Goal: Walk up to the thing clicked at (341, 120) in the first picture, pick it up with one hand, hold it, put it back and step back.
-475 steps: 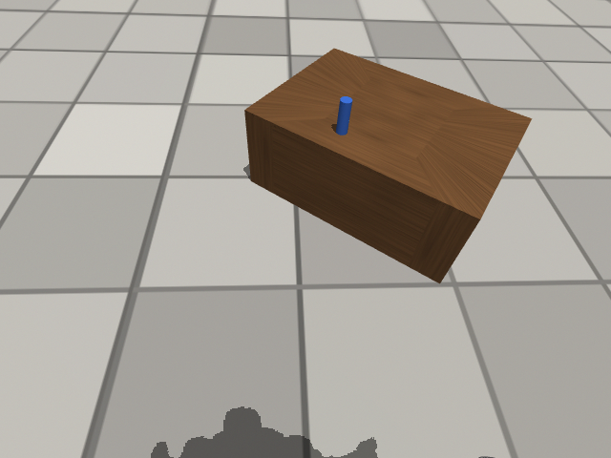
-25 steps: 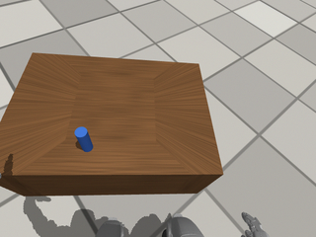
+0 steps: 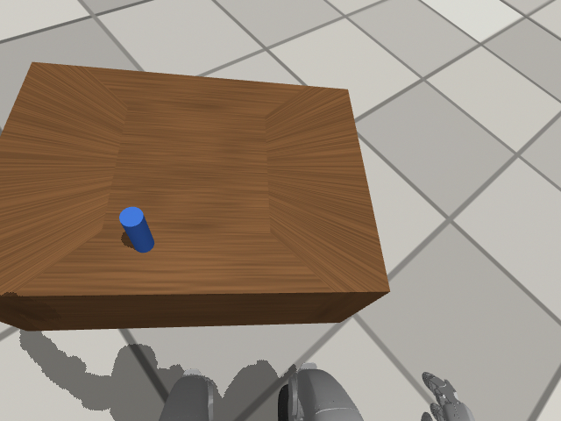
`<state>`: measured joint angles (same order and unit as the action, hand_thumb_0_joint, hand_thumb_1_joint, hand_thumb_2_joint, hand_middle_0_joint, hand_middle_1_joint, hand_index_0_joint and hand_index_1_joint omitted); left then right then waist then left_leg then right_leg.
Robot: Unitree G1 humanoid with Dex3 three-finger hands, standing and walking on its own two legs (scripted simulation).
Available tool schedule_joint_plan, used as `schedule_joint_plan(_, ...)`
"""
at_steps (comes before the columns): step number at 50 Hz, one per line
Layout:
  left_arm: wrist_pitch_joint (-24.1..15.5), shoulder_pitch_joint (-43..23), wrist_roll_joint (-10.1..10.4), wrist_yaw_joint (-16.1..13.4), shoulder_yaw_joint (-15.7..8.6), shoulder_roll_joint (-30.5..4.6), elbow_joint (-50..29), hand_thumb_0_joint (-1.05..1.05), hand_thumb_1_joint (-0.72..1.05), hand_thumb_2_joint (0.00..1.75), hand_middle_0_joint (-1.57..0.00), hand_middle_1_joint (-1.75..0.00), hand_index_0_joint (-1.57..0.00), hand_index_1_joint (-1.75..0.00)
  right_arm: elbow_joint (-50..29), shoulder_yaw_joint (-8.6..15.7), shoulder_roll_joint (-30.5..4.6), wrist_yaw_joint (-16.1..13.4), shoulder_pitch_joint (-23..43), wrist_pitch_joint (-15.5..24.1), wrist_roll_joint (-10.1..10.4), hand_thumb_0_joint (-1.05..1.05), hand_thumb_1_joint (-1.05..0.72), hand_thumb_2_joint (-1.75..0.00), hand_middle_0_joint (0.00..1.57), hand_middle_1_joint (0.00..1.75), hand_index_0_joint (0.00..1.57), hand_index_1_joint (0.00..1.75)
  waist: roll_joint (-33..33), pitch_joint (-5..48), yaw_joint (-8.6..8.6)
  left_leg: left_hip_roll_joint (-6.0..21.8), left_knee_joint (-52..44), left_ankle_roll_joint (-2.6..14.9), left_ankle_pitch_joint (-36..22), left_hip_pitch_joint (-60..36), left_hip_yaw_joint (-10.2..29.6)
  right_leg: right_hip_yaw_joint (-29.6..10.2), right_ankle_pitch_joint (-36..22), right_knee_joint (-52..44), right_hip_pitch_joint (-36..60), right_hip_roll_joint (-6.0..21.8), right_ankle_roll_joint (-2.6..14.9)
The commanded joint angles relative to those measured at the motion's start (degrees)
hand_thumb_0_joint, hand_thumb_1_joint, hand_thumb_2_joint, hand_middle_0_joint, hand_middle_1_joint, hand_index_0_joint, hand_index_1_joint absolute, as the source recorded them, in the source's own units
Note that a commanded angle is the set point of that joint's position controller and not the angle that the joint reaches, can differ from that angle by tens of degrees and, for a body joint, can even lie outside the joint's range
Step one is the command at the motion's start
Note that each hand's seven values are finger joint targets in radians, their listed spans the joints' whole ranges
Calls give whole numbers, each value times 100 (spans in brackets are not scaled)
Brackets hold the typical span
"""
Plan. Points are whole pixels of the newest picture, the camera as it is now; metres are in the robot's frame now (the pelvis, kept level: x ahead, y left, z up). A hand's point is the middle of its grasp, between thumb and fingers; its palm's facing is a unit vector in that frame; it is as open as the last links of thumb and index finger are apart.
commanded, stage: go down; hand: left
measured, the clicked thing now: (138, 231) +0.48 +0.23 -0.25
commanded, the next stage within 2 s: none
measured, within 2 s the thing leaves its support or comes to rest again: neither
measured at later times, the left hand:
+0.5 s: hand out of the picture +0.37 +0.41 +0.04, palm faces +0.24 -0.97 -0.09, open 17.3 cm
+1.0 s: hand out of the picture +0.39 +0.42 +0.03, palm faces +0.25 -0.97 -0.08, open 17.3 cm
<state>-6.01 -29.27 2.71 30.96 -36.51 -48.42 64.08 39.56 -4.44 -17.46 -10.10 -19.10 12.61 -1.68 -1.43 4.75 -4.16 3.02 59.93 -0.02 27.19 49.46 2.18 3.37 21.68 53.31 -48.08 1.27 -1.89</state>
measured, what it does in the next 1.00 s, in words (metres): stands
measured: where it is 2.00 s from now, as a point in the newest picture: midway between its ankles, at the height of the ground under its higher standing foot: outside the picture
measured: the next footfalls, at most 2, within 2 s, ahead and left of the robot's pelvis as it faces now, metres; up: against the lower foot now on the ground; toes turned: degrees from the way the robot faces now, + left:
none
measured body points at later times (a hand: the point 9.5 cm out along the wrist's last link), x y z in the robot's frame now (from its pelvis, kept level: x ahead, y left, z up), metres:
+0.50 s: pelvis +0.01 +0.00 +0.00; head +0.12 +0.05 +0.43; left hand +0.36 +0.46 +0.05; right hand +0.09 -0.27 -0.09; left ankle +0.01 +0.11 -0.67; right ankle +0.04 -0.15 -0.67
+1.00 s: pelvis +0.00 +0.01 -0.01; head +0.13 +0.06 +0.41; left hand +0.37 +0.47 +0.04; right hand +0.08 -0.27 -0.10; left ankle +0.01 +0.11 -0.67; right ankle +0.04 -0.15 -0.67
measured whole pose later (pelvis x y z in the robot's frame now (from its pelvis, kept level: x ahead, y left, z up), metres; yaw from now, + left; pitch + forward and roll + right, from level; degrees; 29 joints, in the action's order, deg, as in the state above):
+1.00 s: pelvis +0.00 +0.01 -0.01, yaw +0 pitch +20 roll -5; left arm -9.7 -36.4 3.6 33.4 -40.2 -53.6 68.0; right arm 38.2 -6.1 -17.3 -9.1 -18.4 10.4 -2.6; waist -1.8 4.4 -5.8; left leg 3.0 64.9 0.5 28.9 56.4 3.1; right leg 4.0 22.8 56.9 -54.1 1.2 -2.3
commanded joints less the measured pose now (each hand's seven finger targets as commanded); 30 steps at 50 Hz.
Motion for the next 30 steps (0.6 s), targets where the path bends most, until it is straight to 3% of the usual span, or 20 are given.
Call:
schedule_joint_plan(1, -421, -1443, 178, -32, -449, -2505, -1030, 0, -43, 4, -6, -2, -4, -2, -414, 449, -1134, -141, -566, 140, -7, 0, -89, -90, 20, 30, 20, 30, 1213, 2100, 153, -122, -966, -21, -1737, -1394, 50, 2, -880, -487, 938, -183, 338)
schedule_joint_plan(3, -406, -1452, 178, -3, -409, -2469, -1011, 0, -45, 4, -6, -2, -5, -3, -418, 448, -1136, -143, -607, 124, -13, 0, -89, -90, 20, 30, 20, 30, 1134, 2199, 93, -140, -886, 5, -1971, -1407, 13, -19, -1112, -482, 1046, -175, 325)
schedule_joint_plan(4, -422, -1481, 165, 14, -470, -2594, -1081, 0, -45, 4, -6, -2, -5, -3, -413, 414, -1097, -148, -592, 106, -18, 0, -89, -90, 20, 30, 20, 30, 1225, 2164, 132, -154, -851, 11, -2000, -1398, -18, -42, -1161, -504, 1045, -164, 314)
schedule_joint_plan(6, -406, -1405, 167, 34, -432, -2520, -992, 0, -45, 4, -6, -2, -5, -3, -406, 446, -1152, -138, -588, 107, -20, 0, -89, -90, 20, 30, 20, 30, 1371, 2142, 151, -111, -868, -37, -2198, -1578, 63, 12, -1128, -423, 765, -182, 345)
schedule_joint_plan(11, -450, -1558, 205, 39, -456, -2562, -1117, 0, -48, 3, -6, -2, -5, -3, -451, 449, -1143, -133, -575, 71, -7, 0, -89, -90, 20, 30, 20, 30, 1327, 2088, 134, -103, -913, -36, -1851, -1497, 79, 17, -907, -454, 740, -203, 350)
schedule_joint_plan(23, -490, -1640, 234, 113, -523, -2606, -1042, 0, -51, 4, -6, -3, -5, -4, -404, 431, -1155, -121, -653, 10, -28, 0, -90, -90, 20, 30, 20, 30, 1371, 2230, 86, -88, -751, -47, -2412, -1633, 130, 43, -1211, -351, 659, -196, 342)
schedule_joint_plan(25, -479, -1584, 243, 127, -488, -2519, -943, 0, -61, 6, -8, -5, -5, -8, -426, 427, -1153, -108, -628, 2, -35, 0, -90, -90, 20, 30, 20, 30, 1408, 2170, 91, -63, -749, -67, -2463, -1657, 165, 70, -1157, -331, 543, -201, 349)
schedule_joint_plan(27, -506, -1669, 245, 120, -473, -2514, -991, 0, -49, 4, -7, -3, -5, -4, -438, 417, -1154, -92, -639, -4, -44, 0, -89, -90, 20, 30, 20, 30, 1316, 2231, 63, -65, -696, -58, -2502, -1654, 159, 64, -1193, -323, 519, -199, 346)
schedule_joint_plan(28, -550, -1833, 240, 126, -529, -2655, -1122, 0, -49, 4, -7, -3, -5, -4, -414, 436, -1183, -91, -644, -5, -43, 0, -89, -90, 20, 30, 20, 30, 1488, 2240, 76, -51, -716, -89, -2486, -1685, 195, 86, -1116, -282, 421, -211, 357)
schedule_joint_plan(30, -567, -1764, 260, 144, -503, -2594, -992, 0, -50, 3, -7, -3, -5, -4, -407, 418, -1156, -87, -627, -15, -47, 0, -89, -90, 20, 30, 20, 30, 1439, 2182, 52, -74, -681, -63, -2397, -1618, 153, 59, -1129, -299, 477, -198, 343)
